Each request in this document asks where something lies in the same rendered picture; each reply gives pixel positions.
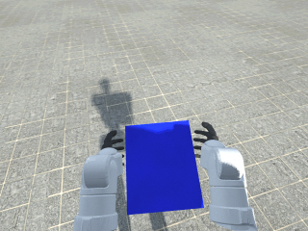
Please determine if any robot left forearm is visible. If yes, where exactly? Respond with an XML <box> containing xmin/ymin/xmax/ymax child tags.
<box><xmin>73</xmin><ymin>147</ymin><xmax>123</xmax><ymax>231</ymax></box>

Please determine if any right robot hand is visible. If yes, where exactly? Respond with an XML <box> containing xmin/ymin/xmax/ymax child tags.
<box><xmin>193</xmin><ymin>121</ymin><xmax>218</xmax><ymax>158</ymax></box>

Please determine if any left robot hand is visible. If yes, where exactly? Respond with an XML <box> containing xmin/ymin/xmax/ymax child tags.
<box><xmin>101</xmin><ymin>130</ymin><xmax>124</xmax><ymax>166</ymax></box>

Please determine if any carton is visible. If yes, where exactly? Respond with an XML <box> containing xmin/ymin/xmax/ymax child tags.
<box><xmin>125</xmin><ymin>120</ymin><xmax>204</xmax><ymax>216</ymax></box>

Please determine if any robot right forearm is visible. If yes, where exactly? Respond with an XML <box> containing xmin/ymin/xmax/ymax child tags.
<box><xmin>200</xmin><ymin>140</ymin><xmax>258</xmax><ymax>231</ymax></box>

